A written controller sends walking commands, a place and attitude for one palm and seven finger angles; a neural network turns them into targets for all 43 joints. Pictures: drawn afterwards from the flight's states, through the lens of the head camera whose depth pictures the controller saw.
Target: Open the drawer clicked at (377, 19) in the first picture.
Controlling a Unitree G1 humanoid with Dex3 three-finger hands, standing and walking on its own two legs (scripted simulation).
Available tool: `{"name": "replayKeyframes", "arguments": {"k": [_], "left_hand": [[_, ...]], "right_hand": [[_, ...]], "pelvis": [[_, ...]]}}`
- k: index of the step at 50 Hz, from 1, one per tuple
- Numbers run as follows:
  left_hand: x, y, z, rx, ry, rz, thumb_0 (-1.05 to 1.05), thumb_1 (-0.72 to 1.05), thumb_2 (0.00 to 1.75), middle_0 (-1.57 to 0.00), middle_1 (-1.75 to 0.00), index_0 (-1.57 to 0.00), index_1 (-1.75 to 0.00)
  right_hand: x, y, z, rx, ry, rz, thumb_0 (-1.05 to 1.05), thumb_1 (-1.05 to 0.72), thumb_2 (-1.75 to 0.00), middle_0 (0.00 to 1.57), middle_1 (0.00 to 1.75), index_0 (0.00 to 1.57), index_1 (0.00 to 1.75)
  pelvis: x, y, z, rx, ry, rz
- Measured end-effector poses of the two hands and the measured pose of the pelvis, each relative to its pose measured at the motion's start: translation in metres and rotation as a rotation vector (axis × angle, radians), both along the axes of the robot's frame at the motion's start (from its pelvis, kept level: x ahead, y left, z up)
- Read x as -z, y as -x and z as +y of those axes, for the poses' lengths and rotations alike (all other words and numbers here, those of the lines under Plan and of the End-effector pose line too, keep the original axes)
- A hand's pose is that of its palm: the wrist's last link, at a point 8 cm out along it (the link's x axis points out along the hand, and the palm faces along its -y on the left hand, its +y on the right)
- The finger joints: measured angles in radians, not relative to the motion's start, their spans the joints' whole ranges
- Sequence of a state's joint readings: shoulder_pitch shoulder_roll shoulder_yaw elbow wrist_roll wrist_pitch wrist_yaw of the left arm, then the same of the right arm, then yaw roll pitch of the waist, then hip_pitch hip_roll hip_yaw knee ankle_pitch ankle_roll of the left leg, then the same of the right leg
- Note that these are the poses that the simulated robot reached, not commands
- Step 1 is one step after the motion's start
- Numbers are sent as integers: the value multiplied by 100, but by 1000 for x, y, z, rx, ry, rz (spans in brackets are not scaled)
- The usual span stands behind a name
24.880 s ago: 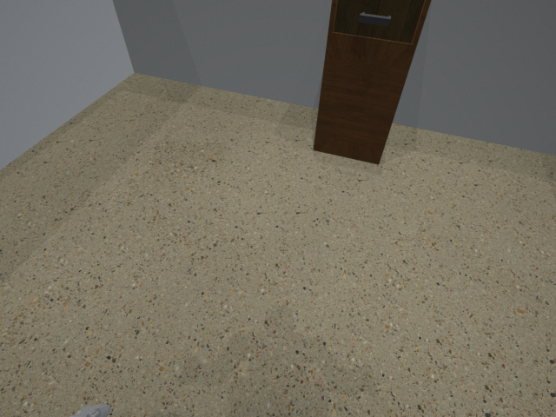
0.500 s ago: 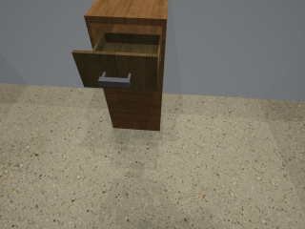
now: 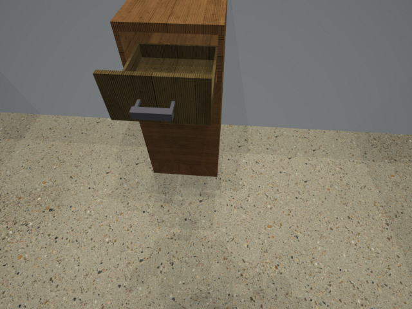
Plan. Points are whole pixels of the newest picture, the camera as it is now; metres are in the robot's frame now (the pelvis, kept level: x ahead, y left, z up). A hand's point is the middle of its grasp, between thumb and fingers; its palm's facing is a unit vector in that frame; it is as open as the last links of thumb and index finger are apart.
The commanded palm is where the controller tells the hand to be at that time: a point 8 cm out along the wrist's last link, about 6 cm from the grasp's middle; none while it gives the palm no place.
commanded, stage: look to check the result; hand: left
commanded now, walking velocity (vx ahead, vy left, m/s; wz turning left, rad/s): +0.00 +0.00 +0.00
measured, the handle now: (153, 108) +0.65 +0.20 -0.02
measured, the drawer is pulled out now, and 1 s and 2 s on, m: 0.26 0.26 0.26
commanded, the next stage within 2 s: stand and wait in 0.04 s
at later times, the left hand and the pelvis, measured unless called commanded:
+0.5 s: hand out of the picture +0.09 +0.23 -0.16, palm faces -0.02 -0.94 -0.34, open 7.3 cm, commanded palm none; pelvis +0.01 -0.01 +0.00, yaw -1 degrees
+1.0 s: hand out of the picture +0.09 +0.23 -0.16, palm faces -0.03 -0.94 -0.33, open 7.3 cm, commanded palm none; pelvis +0.01 -0.01 +0.00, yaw -1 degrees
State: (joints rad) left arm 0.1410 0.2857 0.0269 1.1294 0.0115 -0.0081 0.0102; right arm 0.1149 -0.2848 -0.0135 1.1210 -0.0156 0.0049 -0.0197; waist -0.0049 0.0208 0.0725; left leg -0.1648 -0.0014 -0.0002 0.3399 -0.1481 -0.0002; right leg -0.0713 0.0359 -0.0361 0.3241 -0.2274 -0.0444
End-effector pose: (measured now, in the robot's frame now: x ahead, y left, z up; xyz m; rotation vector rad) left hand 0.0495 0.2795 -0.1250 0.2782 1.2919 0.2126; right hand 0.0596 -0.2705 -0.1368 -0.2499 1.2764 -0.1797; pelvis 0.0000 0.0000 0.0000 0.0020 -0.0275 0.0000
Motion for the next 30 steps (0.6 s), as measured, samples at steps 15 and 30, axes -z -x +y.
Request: {"name": "replayKeyframes", "arguments": {"k": [15, 30], "left_hand": [[-5, -33, 0, 35, -11, -51, 0, 91, 90, -20, -30, -21, -30], [-6, -38, -2, 43, -15, -39, 0, 91, 90, -20, -30, -21, -30]], "right_hand": [[-8, -17, -19, -5, 37, -29, 1, -91, -90, 20, 30, 20, 30], [-5, -8, -19, 8, 25, 8, 1, -91, -90, 20, 30, 20, 30]], "pelvis": [[-1, -9, -4, 6, -3, 2], [-1, -14, -7, 11, -4, 5]]}}
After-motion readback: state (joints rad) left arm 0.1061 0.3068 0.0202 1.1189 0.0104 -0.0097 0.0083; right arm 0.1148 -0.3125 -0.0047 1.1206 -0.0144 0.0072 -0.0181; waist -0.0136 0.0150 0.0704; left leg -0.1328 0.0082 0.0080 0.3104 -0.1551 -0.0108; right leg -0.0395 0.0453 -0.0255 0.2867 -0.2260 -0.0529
